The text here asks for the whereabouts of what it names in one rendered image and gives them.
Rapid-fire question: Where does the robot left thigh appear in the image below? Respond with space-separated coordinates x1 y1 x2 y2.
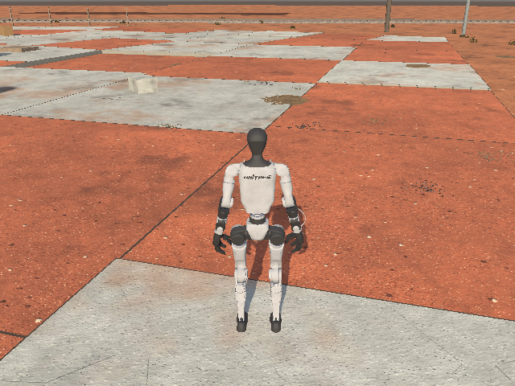
230 224 248 283

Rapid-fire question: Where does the right robot shin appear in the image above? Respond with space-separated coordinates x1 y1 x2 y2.
270 269 282 321

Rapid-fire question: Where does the left robot forearm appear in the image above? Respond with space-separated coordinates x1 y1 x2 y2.
214 196 229 235

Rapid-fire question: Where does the right robot hand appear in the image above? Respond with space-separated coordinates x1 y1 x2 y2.
285 231 304 253

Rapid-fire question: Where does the left robot hand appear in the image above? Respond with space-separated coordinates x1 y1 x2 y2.
212 233 232 255

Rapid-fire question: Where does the right robot forearm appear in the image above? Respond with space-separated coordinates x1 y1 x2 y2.
286 196 302 233

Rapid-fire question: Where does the right robot upper arm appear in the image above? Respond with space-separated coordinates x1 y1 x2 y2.
274 162 294 207

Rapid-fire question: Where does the left robot upper arm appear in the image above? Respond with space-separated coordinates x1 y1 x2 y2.
221 163 241 208

